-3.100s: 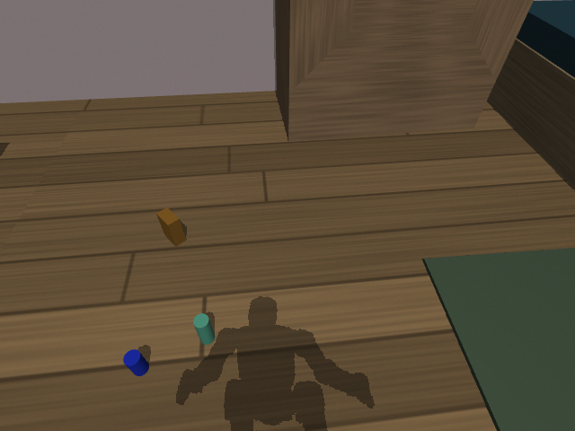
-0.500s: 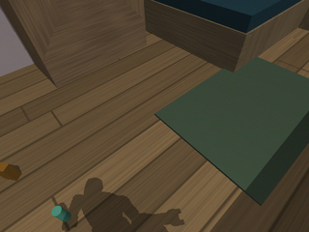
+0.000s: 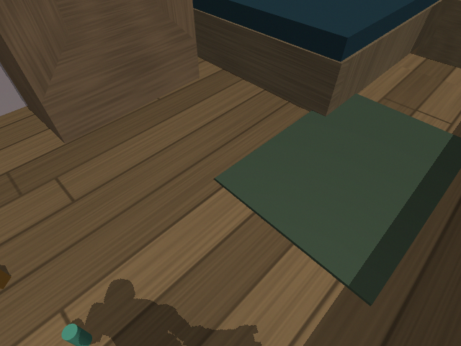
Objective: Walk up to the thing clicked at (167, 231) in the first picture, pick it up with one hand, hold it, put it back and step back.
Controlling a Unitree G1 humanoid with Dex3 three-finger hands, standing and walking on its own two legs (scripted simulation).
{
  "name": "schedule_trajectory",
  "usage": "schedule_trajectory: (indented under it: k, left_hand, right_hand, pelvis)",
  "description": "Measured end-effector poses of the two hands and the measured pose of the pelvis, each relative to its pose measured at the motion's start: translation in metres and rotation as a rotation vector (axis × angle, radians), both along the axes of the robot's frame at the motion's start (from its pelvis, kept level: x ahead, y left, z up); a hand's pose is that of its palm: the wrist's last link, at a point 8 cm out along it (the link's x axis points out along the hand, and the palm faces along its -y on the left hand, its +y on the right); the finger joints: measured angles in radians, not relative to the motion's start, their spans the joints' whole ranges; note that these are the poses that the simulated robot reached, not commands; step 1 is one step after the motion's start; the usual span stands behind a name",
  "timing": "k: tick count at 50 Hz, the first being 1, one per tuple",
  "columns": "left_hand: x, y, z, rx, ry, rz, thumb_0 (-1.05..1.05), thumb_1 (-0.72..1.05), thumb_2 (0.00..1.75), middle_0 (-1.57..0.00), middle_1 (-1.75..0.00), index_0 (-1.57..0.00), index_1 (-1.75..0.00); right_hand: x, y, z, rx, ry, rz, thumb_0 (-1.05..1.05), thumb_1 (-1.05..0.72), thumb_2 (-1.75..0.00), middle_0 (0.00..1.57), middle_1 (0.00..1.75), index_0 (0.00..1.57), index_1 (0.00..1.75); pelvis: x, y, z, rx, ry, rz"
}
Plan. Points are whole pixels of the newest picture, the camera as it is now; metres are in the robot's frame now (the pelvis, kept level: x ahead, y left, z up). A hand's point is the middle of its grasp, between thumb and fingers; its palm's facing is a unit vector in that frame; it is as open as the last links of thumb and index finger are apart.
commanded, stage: stand
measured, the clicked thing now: out of the picture +0.54 +1.08 -0.70
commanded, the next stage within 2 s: none
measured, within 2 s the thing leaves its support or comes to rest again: neither
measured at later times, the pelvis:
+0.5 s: pelvis +0.00 +0.00 +0.00, yaw +1 degrees
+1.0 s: pelvis +0.02 +0.00 +0.00, yaw +2 degrees
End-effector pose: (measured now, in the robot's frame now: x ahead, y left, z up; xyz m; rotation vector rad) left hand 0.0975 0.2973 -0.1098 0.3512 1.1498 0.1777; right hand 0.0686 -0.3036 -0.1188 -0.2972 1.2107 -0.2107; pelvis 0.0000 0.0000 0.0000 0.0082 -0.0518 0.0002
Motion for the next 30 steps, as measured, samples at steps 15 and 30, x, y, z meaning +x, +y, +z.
schedule_trajectory:
  k: [15, 30]
  left_hand:
    - [-0.032, 0.000, -0.005, -0.018, 0.079, 0.051, 0.01, 0.91, 0.90, -0.21, -0.30, -0.20, -0.30]
    - [-0.039, 0.001, -0.004, -0.008, 0.093, 0.081, 0.01, 0.91, 0.90, -0.21, -0.30, -0.20, -0.30]
  right_hand:
    - [0.003, 0.004, 0.002, 0.002, 0.025, 0.017, 0.01, -0.90, -0.90, 0.20, 0.30, 0.20, 0.30]
    - [0.019, 0.006, 0.002, 0.008, 0.019, 0.036, 0.01, -0.90, -0.90, 0.20, 0.30, 0.20, 0.30]
  pelvis:
    - [-0.002, -0.001, 0.004, -0.002, 0.011, 0.017]
    - [0.005, -0.003, 0.004, -0.006, 0.011, 0.028]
